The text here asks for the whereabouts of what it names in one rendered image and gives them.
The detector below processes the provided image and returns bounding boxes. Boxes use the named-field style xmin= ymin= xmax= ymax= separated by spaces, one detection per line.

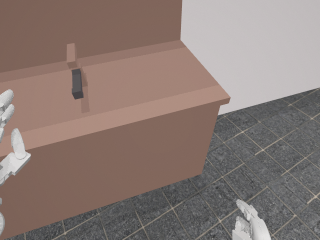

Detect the right robot hand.
xmin=232 ymin=199 xmax=272 ymax=240

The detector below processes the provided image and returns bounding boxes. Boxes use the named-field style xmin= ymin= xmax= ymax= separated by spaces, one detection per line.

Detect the left robot hand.
xmin=0 ymin=89 xmax=31 ymax=187

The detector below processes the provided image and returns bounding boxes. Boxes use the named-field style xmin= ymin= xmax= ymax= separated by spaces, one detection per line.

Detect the tap lever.
xmin=71 ymin=69 xmax=84 ymax=100

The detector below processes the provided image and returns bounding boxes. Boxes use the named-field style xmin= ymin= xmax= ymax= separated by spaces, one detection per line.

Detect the counter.
xmin=0 ymin=0 xmax=231 ymax=240

